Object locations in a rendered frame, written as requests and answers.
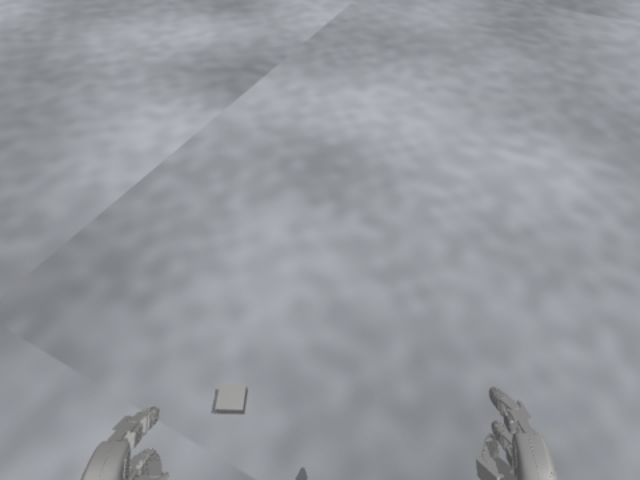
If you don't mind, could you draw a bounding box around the left robot hand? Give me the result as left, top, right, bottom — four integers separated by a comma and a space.
81, 407, 168, 480

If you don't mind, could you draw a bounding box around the small box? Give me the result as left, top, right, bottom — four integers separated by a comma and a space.
215, 385, 248, 414

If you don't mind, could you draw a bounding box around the right robot hand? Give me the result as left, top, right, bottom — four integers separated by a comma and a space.
476, 387, 558, 480

